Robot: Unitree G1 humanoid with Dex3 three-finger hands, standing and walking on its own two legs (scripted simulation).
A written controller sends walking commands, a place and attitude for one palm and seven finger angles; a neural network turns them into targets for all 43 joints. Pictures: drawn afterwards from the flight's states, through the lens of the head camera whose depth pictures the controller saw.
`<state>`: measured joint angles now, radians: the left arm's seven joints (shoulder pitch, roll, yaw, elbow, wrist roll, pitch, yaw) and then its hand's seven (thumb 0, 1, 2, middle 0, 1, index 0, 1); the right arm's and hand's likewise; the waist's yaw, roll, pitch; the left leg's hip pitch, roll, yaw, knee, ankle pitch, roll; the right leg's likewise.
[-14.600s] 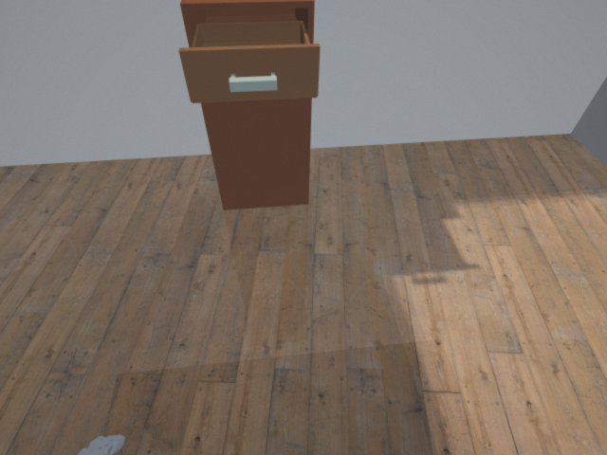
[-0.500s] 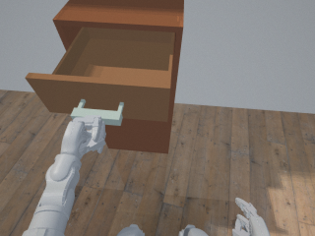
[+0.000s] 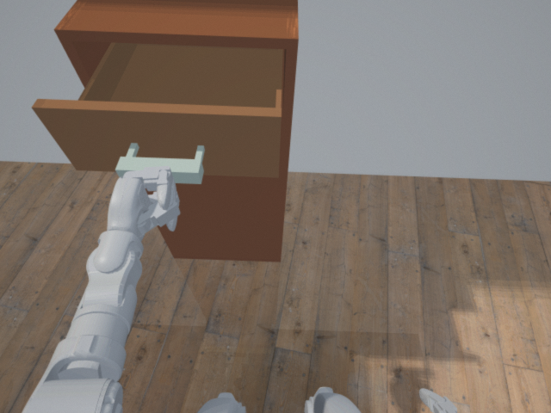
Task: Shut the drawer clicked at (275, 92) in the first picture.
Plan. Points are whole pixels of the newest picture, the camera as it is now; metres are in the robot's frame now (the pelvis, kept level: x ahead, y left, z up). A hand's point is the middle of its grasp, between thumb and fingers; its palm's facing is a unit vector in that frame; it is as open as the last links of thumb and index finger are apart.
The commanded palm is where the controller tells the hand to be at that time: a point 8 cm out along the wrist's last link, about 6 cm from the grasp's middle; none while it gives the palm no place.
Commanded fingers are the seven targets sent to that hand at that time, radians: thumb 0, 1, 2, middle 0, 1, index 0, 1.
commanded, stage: push the drawer shut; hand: left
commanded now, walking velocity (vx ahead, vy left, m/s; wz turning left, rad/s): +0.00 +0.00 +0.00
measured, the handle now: (164, 160) +0.48 +0.18 +0.07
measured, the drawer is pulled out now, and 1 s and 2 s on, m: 0.17 0.06 0.00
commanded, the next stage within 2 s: pull the fist back off the drawer in 1.70 s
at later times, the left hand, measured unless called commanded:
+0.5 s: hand (177, 177) +0.45 +0.16 +0.06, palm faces -0.05 -1.00 -0.03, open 2.9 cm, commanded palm +0.44 +0.20 +0.07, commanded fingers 0.00 0.90 0.90 -1.40 -1.60 -1.40 -1.60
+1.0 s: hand (186, 148) +0.51 +0.15 +0.06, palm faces -0.04 -1.00 -0.03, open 3.0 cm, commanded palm +0.51 +0.20 +0.07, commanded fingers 0.00 0.90 0.90 -1.40 -1.60 -1.40 -1.60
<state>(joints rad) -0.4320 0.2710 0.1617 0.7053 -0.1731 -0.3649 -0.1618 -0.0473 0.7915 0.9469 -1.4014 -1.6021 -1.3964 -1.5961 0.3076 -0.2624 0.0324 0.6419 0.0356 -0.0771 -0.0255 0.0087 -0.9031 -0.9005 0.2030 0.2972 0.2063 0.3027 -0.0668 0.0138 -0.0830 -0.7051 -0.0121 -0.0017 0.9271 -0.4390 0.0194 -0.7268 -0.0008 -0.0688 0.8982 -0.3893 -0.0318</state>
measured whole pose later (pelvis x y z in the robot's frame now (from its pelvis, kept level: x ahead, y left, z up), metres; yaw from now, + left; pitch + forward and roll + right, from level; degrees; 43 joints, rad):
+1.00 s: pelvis -0.01 +0.00 -0.02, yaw -1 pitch +20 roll -2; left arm -0.95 0.46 0.33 1.22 -0.08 -0.41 -0.18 0.00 0.76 0.94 -1.40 -1.60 -1.40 -1.60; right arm 0.40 -0.28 0.05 0.66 -0.01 -0.03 0.00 0.00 -0.90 -0.90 0.20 0.30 0.21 0.30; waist -0.18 0.02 -0.10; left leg -0.93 0.01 -0.01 1.04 -0.46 0.02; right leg -0.94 0.02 -0.08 0.97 -0.38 -0.03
